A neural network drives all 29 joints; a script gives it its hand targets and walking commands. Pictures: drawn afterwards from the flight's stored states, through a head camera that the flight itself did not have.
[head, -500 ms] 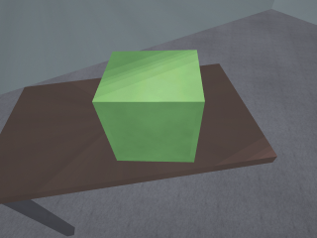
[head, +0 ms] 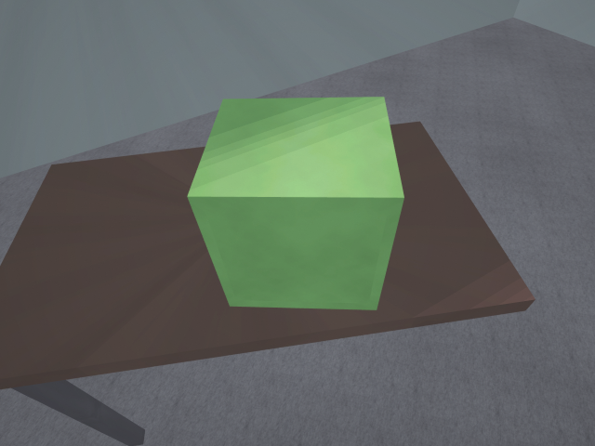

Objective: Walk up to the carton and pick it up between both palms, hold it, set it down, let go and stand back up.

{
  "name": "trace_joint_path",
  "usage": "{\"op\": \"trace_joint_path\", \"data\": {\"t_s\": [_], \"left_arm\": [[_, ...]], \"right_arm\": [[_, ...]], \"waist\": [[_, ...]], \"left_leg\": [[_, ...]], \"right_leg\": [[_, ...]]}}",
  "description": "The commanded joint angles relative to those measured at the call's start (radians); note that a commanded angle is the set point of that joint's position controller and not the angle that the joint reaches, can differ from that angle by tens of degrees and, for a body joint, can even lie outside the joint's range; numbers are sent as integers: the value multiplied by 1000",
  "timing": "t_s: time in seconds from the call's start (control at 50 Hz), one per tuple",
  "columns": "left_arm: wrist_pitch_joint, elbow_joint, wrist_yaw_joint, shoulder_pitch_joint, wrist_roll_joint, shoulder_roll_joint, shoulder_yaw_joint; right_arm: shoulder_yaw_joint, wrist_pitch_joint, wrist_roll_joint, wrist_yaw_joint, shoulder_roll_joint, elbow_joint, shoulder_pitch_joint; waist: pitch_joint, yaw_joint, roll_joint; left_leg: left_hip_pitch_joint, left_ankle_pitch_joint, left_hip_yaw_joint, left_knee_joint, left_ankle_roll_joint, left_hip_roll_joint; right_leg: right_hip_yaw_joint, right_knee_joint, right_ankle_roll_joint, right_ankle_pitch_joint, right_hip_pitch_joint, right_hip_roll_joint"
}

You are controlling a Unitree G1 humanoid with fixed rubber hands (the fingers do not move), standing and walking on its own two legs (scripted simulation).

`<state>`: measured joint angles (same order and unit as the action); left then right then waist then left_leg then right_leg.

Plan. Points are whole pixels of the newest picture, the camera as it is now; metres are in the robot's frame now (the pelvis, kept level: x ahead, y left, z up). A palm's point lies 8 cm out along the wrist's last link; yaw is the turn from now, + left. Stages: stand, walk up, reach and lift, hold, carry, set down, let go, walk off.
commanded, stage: stand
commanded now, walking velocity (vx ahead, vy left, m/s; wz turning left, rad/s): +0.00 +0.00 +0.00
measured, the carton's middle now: (302, 207) +0.47 +0.03 +0.04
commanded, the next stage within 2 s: none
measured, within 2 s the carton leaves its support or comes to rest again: neither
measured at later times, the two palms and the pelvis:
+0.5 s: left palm out of the picture +0.00 +0.22 -0.15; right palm out of the picture -0.02 -0.19 -0.15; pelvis +0.01 +0.01 +0.00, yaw +0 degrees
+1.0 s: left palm out of the picture -0.01 +0.22 -0.15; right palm out of the picture -0.03 -0.19 -0.15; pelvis +0.01 +0.02 +0.00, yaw +0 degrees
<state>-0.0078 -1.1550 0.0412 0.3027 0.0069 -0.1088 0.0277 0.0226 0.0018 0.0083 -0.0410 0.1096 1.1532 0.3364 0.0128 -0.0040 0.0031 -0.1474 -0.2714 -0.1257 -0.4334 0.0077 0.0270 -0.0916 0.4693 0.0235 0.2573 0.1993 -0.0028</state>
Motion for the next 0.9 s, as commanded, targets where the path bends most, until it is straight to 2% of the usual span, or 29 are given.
{"op": "trace_joint_path", "data": {"t_s": [0.0,0.02,0.04,0.1,0.12,0.14,0.22,0.26,0.28,0.3,0.32,0.34,0.36,0.38,0.42,0.44,0.52,0.56,0.58,0.6,0.62,0.64,0.66,0.7,0.74,0.76,0.8,0.82,0.88], "left_arm": [[-9,33,8,49,6,-108,-21],[-7,16,12,48,4,-118,-22],[-10,14,8,97,5,-88,-10],[-8,22,12,66,-5,-63,-2],[-9,24,8,27,-3,-113,-14],[-6,14,9,41,-7,-86,-10],[-5,6,14,34,0,-62,0],[-3,10,1,20,-4,-127,-24],[-4,-15,1,47,-5,-124,-25],[-4,0,1,15,-5,-113,-18],[-3,-24,7,68,0,-56,-3],[-1,-16,9,30,-2,-21,13],[-3,-10,4,42,2,-90,-11],[-8,9,9,19,1,-98,-12],[0,-6,3,24,-6,-82,-7],[2,-21,1,33,-9,-66,-4],[2,-32,15,42,1,-95,-8],[2,-34,23,63,-3,-70,-1],[2,-13,17,41,-2,-107,-18],[1,6,13,11,1,-89,-12],[6,-11,13,-15,6,-89,-16],[8,-27,10,19,-3,-53,-1],[4,-22,6,37,-7,-53,-5],[4,-27,6,29,-1,-83,-12],[1,-13,3,27,-6,-104,-22],[-1,-14,14,45,0,-119,-24],[-1,-29,3,42,1,-122,-28],[-3,-25,6,72,-9,-126,-35],[-1,-8,8,-12,4,-61,-3]], "right_arm": [[13,14,-2,-5,80,-28,81],[14,14,6,-1,77,-22,75],[17,11,4,-8,106,-18,109],[28,8,1,-4,101,-24,79],[23,1,-3,-3,81,-22,78],[16,11,10,-9,57,-27,89],[33,9,-1,3,121,-8,111],[16,11,4,2,62,-20,85],[16,18,3,-1,91,-19,70],[24,20,-10,3,104,-22,86],[25,17,8,-4,78,-13,102],[21,20,-6,1,74,-17,117],[22,11,3,-2,82,-1,103],[26,9,0,-7,117,-28,57],[21,9,-1,-4,82,-32,85],[12,17,3,1,51,-34,82],[13,13,2,-5,67,-12,108],[20,17,-6,-9,95,-7,97],[22,14,4,-12,97,-13,93],[14,10,6,-10,94,-6,91],[13,15,5,-1,75,-23,99],[23,15,2,-6,109,-18,83],[15,13,7,-8,90,-5,105],[22,8,14,-1,98,-24,78],[5,9,-1,-5,43,-27,97],[14,11,3,-6,78,-15,92],[5,19,2,-3,64,-3,84],[9,17,1,-10,50,-25,94],[17,7,3,-11,81,-14,114]], "waist": [[57,-8,-27],[58,-6,17],[43,-1,-26],[59,2,30],[53,-25,-29],[46,-10,21],[105,-9,-33],[87,-11,-7],[113,9,-39],[67,-13,-30],[89,2,-21],[79,-32,-40],[54,-2,6],[40,-8,10],[56,-8,-61],[71,-4,16],[79,-14,-67],[51,6,5],[106,16,9],[106,0,-31],[91,-26,-28],[84,-18,-34],[86,8,10],[134,-10,-7],[126,10,-8],[103,-5,44],[92,0,-19],[110,14,35],[127,-22,-66]], "left_leg": [[55,152,82,83,30,88],[41,161,81,97,26,78],[59,152,93,100,23,78],[16,120,106,97,33,78],[70,169,98,91,27,80],[77,175,89,85,38,91],[14,158,99,114,32,83],[59,195,94,99,31,89],[60,235,114,106,44,109],[56,182,96,103,36,88],[57,209,107,97,32,91],[73,197,106,108,36,97],[87,228,96,94,33,85],[72,214,83,93,43,95],[43,181,83,95,49,89],[54,232,92,105,33,85],[86,242,92,109,36,91],[65,196,112,118,52,99],[37,176,80,117,51,88],[28,168,125,123,52,102],[61,182,101,115,45,97],[73,202,103,123,46,97],[62,158,95,113,41,92],[33,173,84,122,41,85],[8,181,108,121,35,82],[44,181,72,118,31,70],[87,178,110,126,43,89],[53,199,110,128,48,102],[33,169,99,112,39,81]], "right_leg": [[-40,-77,-50,-249,97,-56],[-53,-87,-46,-274,69,-71],[-38,-81,-33,-210,75,-59],[-42,-74,-52,-191,47,-55],[-29,-64,-44,-231,85,-52],[-36,-79,-53,-185,116,-51],[-37,-85,-35,-202,79,-59],[-35,-81,-31,-238,99,-61],[-27,-74,-40,-224,110,-57],[-42,-84,-41,-223,61,-59],[-25,-67,-26,-203,87,-59],[-26,-66,-33,-198,86,-68],[-9,-66,-28,-208,72,-51],[-18,-74,-35,-232,67,-70],[-16,-47,-25,-265,57,-55],[-39,-72,-27,-255,55,-69],[-29,-71,-24,-247,80,-69],[-29,-73,-24,-204,49,-61],[-17,-89,-27,-208,72,-68],[-33,-81,-37,-191,67,-75],[-21,-82,-26,-204,82,-63],[-18,-69,-28,-218,75,-56],[-5,-80,-24,-184,63,-67],[-9,-77,-27,-214,96,-67],[-37,-75,-40,-218,62,-66],[-30,-91,-31,-208,57,-75],[-4,-82,-29,-172,85,-63],[-30,-86,-36,-194,78,-68],[-23,-90,-31,-246,74,-76]]}}
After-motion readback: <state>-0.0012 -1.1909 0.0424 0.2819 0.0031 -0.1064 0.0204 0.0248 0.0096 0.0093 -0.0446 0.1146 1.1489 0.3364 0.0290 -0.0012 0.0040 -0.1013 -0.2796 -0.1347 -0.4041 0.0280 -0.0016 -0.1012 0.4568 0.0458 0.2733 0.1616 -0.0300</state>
